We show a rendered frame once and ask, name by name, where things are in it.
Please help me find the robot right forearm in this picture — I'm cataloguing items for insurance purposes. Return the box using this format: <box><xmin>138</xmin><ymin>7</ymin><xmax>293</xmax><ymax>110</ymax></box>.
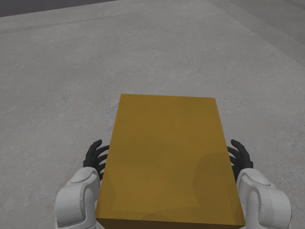
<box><xmin>236</xmin><ymin>168</ymin><xmax>292</xmax><ymax>229</ymax></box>

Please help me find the carton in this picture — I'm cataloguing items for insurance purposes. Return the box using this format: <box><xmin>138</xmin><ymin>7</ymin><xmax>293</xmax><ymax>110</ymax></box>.
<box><xmin>95</xmin><ymin>94</ymin><xmax>245</xmax><ymax>229</ymax></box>

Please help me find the robot left forearm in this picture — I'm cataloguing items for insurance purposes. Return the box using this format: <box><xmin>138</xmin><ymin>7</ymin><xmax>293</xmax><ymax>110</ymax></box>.
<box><xmin>54</xmin><ymin>167</ymin><xmax>100</xmax><ymax>229</ymax></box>

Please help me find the right robot hand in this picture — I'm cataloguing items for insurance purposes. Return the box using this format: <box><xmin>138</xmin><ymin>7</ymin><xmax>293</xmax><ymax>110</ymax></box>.
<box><xmin>227</xmin><ymin>139</ymin><xmax>253</xmax><ymax>182</ymax></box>

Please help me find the left robot hand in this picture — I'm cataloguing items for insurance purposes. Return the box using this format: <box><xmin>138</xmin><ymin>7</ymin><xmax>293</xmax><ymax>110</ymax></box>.
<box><xmin>83</xmin><ymin>139</ymin><xmax>110</xmax><ymax>181</ymax></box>

